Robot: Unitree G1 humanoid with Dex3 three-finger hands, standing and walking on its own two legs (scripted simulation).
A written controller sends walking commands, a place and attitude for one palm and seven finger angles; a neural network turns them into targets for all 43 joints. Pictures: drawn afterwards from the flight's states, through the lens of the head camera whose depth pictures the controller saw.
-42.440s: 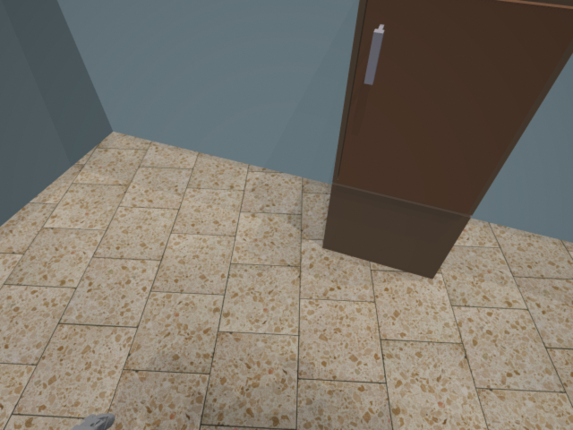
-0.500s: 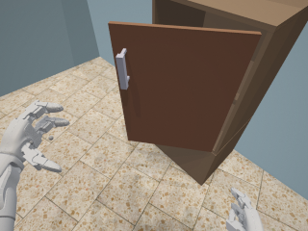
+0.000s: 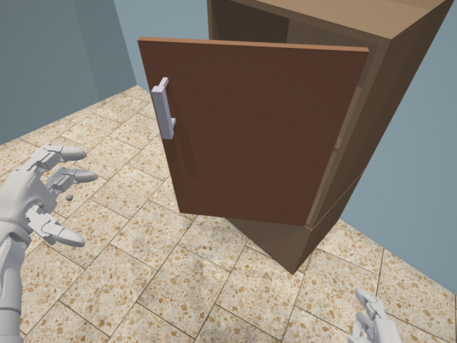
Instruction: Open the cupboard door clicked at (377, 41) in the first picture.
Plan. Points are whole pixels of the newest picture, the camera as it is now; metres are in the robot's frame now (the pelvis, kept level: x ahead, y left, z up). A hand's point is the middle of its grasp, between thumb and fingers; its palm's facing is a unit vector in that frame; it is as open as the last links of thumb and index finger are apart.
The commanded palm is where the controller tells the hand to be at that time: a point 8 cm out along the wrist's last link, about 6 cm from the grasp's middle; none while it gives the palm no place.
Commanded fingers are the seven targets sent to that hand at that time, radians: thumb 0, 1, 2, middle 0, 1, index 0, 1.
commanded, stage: raise the hand with hooked fingers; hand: left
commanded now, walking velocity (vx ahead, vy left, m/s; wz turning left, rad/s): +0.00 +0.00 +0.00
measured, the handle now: (166, 108) +0.55 +0.18 +0.12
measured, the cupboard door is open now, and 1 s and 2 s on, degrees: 37 37 37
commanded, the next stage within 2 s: move the hooked fingers beside the handle in 0.10 s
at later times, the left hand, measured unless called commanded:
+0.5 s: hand (83, 179) +0.33 +0.27 +0.14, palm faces -0.02 -1.00 -0.03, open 14.0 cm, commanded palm +0.31 +0.32 +0.14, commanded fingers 0.00 -0.50 0.30 -0.30 -1.20 -0.30 -1.20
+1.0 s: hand (102, 153) +0.39 +0.26 +0.13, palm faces -0.05 -1.00 -0.01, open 14.0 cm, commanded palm +0.37 +0.31 +0.13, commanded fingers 0.00 -0.50 0.30 -0.30 -1.20 -0.30 -1.20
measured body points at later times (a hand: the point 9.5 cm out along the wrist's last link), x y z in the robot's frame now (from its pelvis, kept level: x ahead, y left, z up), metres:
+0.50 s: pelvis +0.00 -0.01 +0.00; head +0.01 -0.01 +0.45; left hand +0.32 +0.32 +0.14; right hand +0.16 -0.25 -0.08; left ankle +0.03 +0.11 -0.73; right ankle -0.04 -0.11 -0.73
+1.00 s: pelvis +0.00 +0.01 +0.00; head +0.03 +0.01 +0.45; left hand +0.39 +0.31 +0.14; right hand +0.10 -0.26 -0.10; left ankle +0.03 +0.11 -0.73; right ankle -0.04 -0.11 -0.73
